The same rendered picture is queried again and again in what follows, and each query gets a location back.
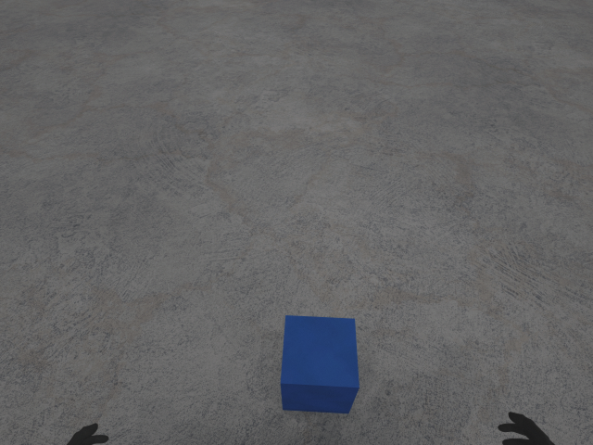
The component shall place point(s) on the left robot hand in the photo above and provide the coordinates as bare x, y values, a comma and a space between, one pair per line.
84, 436

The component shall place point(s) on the right robot hand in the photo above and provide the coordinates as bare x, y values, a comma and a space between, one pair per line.
526, 427

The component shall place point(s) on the carton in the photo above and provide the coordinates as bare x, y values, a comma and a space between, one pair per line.
320, 364

